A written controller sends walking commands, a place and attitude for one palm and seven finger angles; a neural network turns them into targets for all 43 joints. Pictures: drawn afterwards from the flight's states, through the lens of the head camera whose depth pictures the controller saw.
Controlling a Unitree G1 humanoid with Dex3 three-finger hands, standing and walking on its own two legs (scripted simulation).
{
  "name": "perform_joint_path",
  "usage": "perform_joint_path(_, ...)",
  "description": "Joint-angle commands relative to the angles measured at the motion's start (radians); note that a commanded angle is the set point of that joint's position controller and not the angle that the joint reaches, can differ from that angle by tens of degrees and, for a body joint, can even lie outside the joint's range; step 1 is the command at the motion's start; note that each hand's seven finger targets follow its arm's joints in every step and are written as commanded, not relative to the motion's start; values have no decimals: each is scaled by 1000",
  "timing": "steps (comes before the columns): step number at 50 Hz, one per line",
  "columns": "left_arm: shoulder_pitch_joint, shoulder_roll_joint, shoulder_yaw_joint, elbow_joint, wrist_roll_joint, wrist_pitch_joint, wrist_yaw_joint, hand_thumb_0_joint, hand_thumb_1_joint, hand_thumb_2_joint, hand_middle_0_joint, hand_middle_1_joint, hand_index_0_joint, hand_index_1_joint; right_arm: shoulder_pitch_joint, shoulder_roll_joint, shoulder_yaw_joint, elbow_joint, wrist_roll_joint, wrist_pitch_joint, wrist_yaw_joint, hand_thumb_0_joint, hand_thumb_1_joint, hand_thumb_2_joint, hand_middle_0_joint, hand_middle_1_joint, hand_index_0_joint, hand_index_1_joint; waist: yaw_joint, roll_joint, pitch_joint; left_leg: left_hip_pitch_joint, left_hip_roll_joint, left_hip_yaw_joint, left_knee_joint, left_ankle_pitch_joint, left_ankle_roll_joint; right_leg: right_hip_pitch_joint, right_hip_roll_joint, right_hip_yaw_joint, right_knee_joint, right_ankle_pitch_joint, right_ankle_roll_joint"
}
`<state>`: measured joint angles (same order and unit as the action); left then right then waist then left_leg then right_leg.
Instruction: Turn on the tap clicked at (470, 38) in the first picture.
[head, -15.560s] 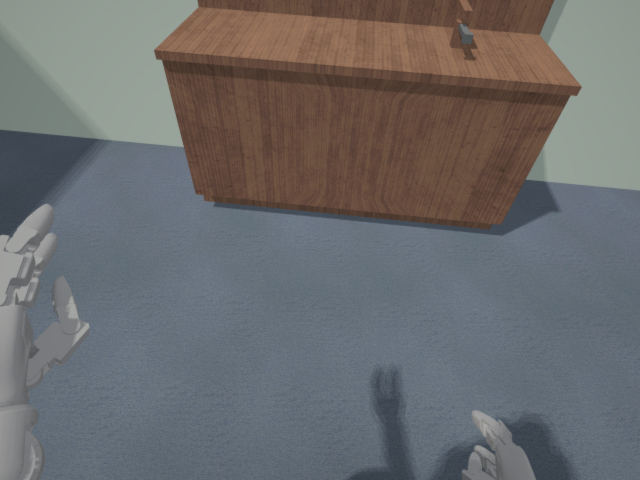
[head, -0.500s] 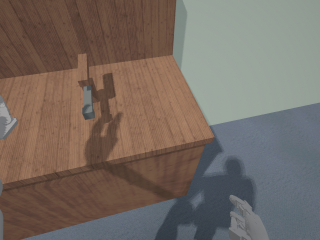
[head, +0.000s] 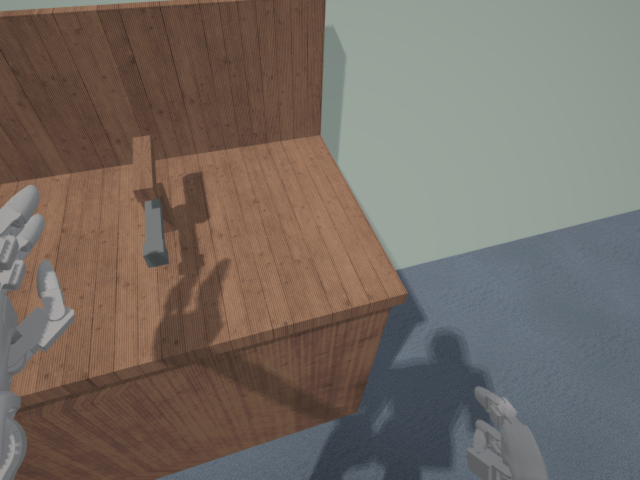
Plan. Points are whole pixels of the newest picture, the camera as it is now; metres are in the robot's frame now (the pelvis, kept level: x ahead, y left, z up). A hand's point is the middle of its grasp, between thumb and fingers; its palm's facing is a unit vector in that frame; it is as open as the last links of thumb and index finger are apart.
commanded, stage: look again from close up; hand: left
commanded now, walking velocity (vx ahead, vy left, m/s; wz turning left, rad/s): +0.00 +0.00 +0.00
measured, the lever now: (155, 253) +0.39 +0.28 +0.03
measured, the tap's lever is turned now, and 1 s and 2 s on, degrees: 0 0 0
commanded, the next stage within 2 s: shuffle to correct the standing spot in 0.24 s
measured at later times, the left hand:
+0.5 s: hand (49, 322) +0.21 +0.27 +0.15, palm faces +0.39 -0.86 -0.32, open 7.4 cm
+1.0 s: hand (135, 309) +0.23 +0.20 +0.15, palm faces +0.33 -0.87 -0.37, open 7.4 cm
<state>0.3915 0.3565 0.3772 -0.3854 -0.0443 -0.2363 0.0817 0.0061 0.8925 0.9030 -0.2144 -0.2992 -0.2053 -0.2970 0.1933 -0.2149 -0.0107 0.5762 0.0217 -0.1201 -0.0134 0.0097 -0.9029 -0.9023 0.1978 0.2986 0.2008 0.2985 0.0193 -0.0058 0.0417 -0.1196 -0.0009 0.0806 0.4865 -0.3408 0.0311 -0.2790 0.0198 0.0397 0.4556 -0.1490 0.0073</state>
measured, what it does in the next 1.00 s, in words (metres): stands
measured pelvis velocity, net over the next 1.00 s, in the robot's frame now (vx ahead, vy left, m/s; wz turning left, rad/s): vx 0.01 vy -0.04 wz -0.01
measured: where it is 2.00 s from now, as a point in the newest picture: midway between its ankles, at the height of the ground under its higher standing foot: outside the picture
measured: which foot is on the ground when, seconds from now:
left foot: down 0.00-1.00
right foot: down 0.00-1.00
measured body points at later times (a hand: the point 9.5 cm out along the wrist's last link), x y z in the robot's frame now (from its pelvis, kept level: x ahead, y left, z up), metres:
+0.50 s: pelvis -0.01 +0.02 +0.00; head -0.01 +0.05 +0.45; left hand +0.19 +0.32 +0.17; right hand +0.15 -0.20 -0.07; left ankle -0.05 +0.09 -0.74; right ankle +0.06 -0.12 -0.74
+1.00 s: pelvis +0.01 -0.04 -0.01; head +0.04 -0.02 +0.44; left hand +0.21 +0.25 +0.17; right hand +0.18 -0.28 -0.08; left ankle -0.05 +0.09 -0.74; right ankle +0.06 -0.12 -0.74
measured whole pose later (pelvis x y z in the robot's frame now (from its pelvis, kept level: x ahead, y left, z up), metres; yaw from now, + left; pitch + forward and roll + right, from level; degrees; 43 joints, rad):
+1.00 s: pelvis +0.01 -0.04 -0.01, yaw -1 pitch -1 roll -1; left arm 0.44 0.38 0.39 -0.53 -0.08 -0.17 0.08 0.01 0.89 0.90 -0.22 -0.30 -0.21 -0.30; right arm 0.19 -0.20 -0.03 0.53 0.02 -0.06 -0.01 0.01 -0.90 -0.90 0.20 0.30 0.20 0.30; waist 0.00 -0.04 0.09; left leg -0.17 0.08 0.07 0.61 -0.42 -0.03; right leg -0.33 0.07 -0.03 0.57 -0.22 -0.06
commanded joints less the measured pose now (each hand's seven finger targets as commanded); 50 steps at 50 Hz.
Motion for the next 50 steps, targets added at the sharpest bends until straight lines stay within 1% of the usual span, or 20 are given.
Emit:
perform_joint_path(1,-112,154,67,-200,0,-35,14,0,900,900,-200,-300,-200,-300,-57,-108,-29,-164,0,-47,-8,0,-900,-900,200,300,200,300,-1,-9,-90,-76,83,-53,-112,170,-7,121,-79,69,-60,130,-29)
perform_joint_path(2,-158,183,81,-260,4,-40,15,0,900,900,-200,-300,-200,-300,-72,-105,-23,-164,0,-49,-7,0,-900,-900,200,300,200,300,0,41,-92,-72,80,-49,-122,175,-7,124,-74,61,-56,133,-31)
perform_joint_path(5,-175,169,62,-299,8,-43,20,0,900,900,-200,-300,-200,-300,-67,-103,-20,-176,-7,-60,-5,0,-900,-900,200,300,200,300,4,72,-103,-90,79,-55,-134,145,-4,158,-71,59,-57,103,-31)
perform_joint_path(7,-182,203,91,-329,12,-46,22,0,900,900,-200,-300,-200,-300,-73,-100,-16,-173,-7,-66,-2,0,-900,-900,200,300,200,300,8,102,-106,-96,80,-53,-144,142,-5,171,-64,46,-49,112,-29)
perform_joint_path(8,-174,170,69,-314,11,-47,21,0,900,900,-200,-300,-200,-300,-69,-97,-16,-177,-12,-68,-2,0,-900,-900,200,300,200,300,5,103,-102,-104,83,-59,-149,124,-5,173,-65,47,-50,93,-30)
perform_joint_path(12,-131,175,90,-249,14,-45,22,0,900,900,-200,-300,-200,-300,-54,-97,-17,-167,-7,-67,4,0,-900,-900,200,300,200,300,9,82,-84,-125,88,-61,-163,101,-7,180,-56,40,-53,84,-28)
perform_joint_path(13,-125,145,68,-221,13,-44,18,0,900,900,-200,-300,-200,-300,-44,-99,-17,-166,-11,-63,4,0,-900,-900,200,300,200,300,4,67,-75,-132,90,-68,-166,109,-10,179,-57,39,-54,86,-28)
perform_joint_path(18,-122,124,44,-188,11,-39,8,0,900,900,-200,-300,-200,-300,-39,-102,-22,-164,-6,-55,5,0,-900,-900,200,300,200,300,-1,23,-65,-114,102,-72,-173,148,-18,158,-51,24,-44,110,-22)
perform_joint_path(20,-149,133,44,-198,11,-38,5,0,900,900,-200,-300,-200,-300,-39,-107,-28,-165,-2,-51,8,0,-900,-900,200,300,200,300,-1,40,-53,-108,126,-83,-187,171,-25,136,-39,4,-5,104,-17)
perform_joint_path(22,-175,160,62,-229,11,-40,5,0,900,900,-200,-300,-200,-300,-59,-101,-26,-168,3,-48,11,0,-900,-900,200,300,200,300,2,95,-43,-116,154,-93,-205,155,-20,118,-29,-26,45,71,-12)
perform_joint_path(24,-196,149,51,-249,11,-40,6,0,900,900,-200,-300,-200,-300,-55,-103,-32,-177,0,-45,14,0,-900,-900,200,300,200,300,2,118,-33,-128,184,-123,-212,148,-13,105,-22,-45,91,34,-13)
perform_joint_path(27,-213,185,78,-320,9,-45,9,0,900,900,-200,-300,-200,-300,-69,-99,-34,-179,3,-45,24,0,-900,-900,200,300,200,300,5,144,-53,-72,190,-107,-168,248,-16,80,-20,-67,94,40,-18)
perform_joint_path(30,-200,170,70,-314,9,-44,14,0,900,900,-200,-300,-200,-300,-52,-106,-45,-182,-5,-44,33,0,-900,-900,200,300,200,300,0,147,-70,-38,188,-99,-96,406,-33,102,-21,-84,52,95,-29)
perform_joint_path(34,-119,175,92,-288,-2,-31,13,0,900,900,-200,-300,-200,-300,-38,-107,-59,-182,-1,-31,37,0,-900,-900,200,300,200,300,-10,91,-102,-36,159,-69,-12,416,-43,136,-33,-47,37,216,-58)
perform_joint_path(38,-38,165,101,-272,-18,-18,6,0,900,900,-200,-300,-200,-300,-38,-105,-57,-186,-3,-11,32,0,-900,-900,200,300,200,300,-18,79,-116,-36,161,-68,24,367,-30,103,-44,-17,43,215,-73)
perform_joint_path(43,-36,184,115,-338,-36,-5,12,0,900,900,-200,-300,-200,-300,-41,-101,-59,-189,-1,-2,19,0,-900,-900,200,300,200,300,-32,0,-161,-33,101,-47,124,235,-24,83,-114,100,16,247,-127)
perform_joint_path(46,-20,209,134,-375,-43,0,21,0,900,900,-200,-300,-200,-300,-47,-103,-59,-194,-2,1,8,0,-900,-900,200,300,200,300,-29,23,-154,-14,105,-68,77,148,-8,38,-108,109,4,130,-110)
perform_joint_path(47,-21,234,157,-403,-42,2,25,0,900,900,-200,-300,-200,-300,-62,-104,-56,-192,-2,2,2,0,-900,-900,200,300,200,300,-26,71,-150,16,125,-78,50,185,-2,8,-93,90,23,132,-100)
perform_joint_path(48,-17,213,137,-402,-42,2,25,0,900,900,-200,-300,-200,-300,-67,-104,-53,-195,-7,4,-1,0,-900,-900,200,300,200,300,-28,105,-134,-5,153,-100,25,198,8,8,-73,52,52,116,-82)
perform_joint_path(50,-8,224,151,-390,-39,7,23,0,900,900,-200,-300,-200,-300,-70,-110,-60,-197,-5,7,-4,0,-900,-900,200,300,200,300,-11,134,-135,-41,191,-104,23,245,20,60,-45,10,58,123,-55)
